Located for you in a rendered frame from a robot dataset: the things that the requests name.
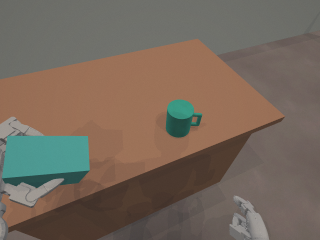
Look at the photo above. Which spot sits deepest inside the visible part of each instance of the left robot hand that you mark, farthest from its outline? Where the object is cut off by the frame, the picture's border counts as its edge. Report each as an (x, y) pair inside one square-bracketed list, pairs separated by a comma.
[(23, 194)]

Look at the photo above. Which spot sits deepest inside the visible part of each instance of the sponge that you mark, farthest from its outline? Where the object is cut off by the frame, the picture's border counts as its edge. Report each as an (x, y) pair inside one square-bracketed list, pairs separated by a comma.
[(36, 160)]

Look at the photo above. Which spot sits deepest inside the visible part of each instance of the right robot hand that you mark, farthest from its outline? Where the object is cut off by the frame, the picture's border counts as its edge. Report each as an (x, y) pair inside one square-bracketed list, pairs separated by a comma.
[(250, 228)]

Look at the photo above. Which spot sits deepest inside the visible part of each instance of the table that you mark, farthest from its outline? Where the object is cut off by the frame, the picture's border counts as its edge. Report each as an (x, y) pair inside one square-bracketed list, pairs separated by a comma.
[(135, 167)]

